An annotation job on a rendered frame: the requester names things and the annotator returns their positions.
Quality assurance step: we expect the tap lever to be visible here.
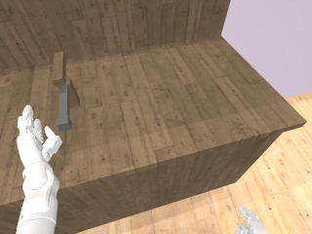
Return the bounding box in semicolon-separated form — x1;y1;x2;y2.
56;85;72;132

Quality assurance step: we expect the counter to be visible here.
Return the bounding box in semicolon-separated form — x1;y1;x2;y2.
0;0;307;234

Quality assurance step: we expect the left robot hand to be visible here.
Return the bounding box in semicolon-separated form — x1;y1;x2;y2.
17;105;62;168

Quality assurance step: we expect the left robot forearm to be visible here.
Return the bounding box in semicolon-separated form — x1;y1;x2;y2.
16;161;59;234

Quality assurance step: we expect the right robot hand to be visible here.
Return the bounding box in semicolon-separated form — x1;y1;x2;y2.
233;205;268;234

